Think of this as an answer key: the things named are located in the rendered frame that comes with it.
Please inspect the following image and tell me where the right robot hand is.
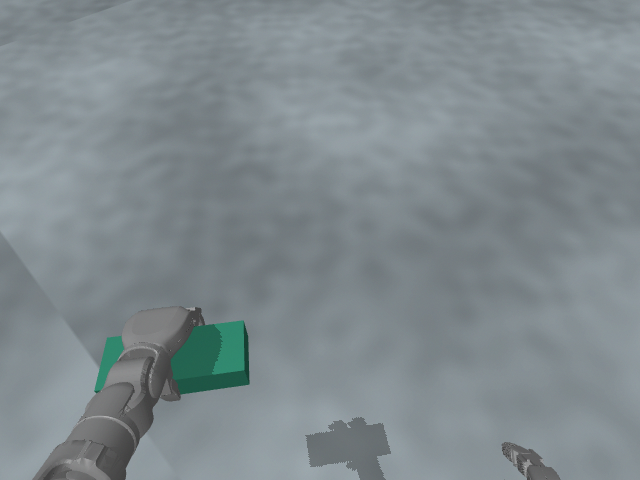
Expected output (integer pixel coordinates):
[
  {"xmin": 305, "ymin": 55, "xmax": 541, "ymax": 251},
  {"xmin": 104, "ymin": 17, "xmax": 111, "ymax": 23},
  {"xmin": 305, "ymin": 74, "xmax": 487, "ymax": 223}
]
[{"xmin": 502, "ymin": 442, "xmax": 561, "ymax": 480}]

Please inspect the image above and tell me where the carton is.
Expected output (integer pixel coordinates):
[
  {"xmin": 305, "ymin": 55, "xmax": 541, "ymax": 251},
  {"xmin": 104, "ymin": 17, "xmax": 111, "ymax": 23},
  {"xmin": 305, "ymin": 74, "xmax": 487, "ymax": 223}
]
[{"xmin": 94, "ymin": 320, "xmax": 249, "ymax": 394}]

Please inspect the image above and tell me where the left robot hand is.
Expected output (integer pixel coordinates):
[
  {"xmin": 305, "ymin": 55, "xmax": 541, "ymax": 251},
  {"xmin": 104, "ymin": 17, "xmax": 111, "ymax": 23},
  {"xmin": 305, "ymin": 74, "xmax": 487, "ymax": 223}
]
[{"xmin": 122, "ymin": 306, "xmax": 205, "ymax": 401}]

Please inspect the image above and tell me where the left robot arm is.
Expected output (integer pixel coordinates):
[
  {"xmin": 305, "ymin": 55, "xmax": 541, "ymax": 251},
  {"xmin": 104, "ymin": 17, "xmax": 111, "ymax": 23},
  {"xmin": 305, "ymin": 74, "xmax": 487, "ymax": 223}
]
[{"xmin": 32, "ymin": 343, "xmax": 171, "ymax": 480}]

